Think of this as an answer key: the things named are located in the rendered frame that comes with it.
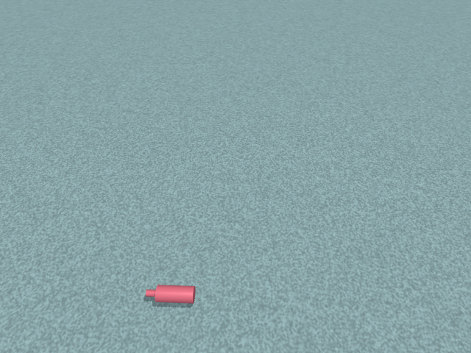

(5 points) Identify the bottle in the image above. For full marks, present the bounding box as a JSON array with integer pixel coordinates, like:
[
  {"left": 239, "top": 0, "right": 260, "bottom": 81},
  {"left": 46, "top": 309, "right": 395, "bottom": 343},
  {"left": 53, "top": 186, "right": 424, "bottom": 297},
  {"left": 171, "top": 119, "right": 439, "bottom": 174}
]
[{"left": 146, "top": 285, "right": 195, "bottom": 304}]

